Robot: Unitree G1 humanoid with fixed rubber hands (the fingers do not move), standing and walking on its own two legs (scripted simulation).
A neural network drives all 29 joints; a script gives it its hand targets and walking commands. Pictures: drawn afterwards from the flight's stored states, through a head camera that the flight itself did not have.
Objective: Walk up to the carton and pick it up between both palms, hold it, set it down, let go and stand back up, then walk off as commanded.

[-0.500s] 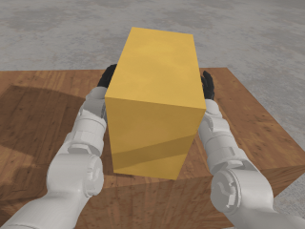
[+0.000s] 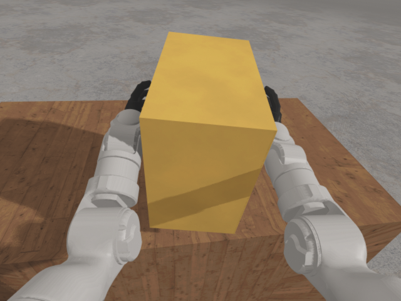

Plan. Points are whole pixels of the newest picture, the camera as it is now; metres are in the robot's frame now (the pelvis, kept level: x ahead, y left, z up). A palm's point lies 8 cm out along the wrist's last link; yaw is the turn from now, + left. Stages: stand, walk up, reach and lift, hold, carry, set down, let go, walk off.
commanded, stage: reach and lift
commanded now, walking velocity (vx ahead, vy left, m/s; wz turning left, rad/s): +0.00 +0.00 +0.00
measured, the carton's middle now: (201, 130) +0.42 +0.01 +0.18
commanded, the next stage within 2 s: hold in 1.64 s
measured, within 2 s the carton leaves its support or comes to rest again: neither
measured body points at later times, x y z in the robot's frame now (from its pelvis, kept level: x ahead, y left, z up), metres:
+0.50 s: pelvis +0.00 +0.00 +0.00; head -0.05 +0.03 +0.45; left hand +0.42 +0.14 +0.22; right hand +0.41 -0.13 +0.23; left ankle +0.01 +0.10 -0.74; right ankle +0.01 -0.15 -0.74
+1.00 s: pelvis +0.00 +0.00 +0.00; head -0.06 +0.02 +0.45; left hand +0.41 +0.14 +0.24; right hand +0.41 -0.13 +0.25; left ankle +0.01 +0.10 -0.74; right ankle +0.01 -0.15 -0.74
